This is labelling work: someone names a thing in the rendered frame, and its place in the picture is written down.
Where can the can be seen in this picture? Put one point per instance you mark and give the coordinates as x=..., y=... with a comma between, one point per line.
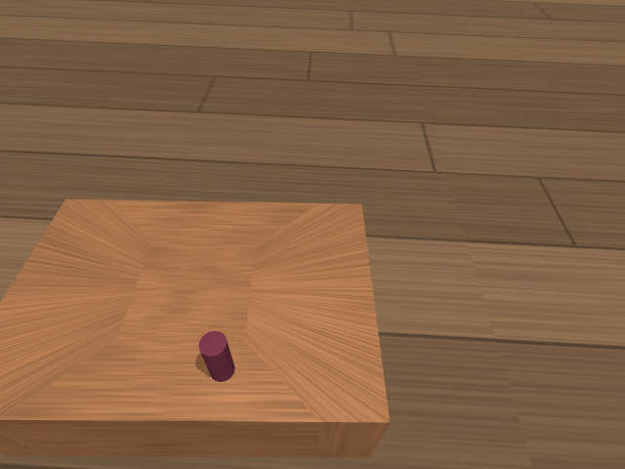
x=214, y=349

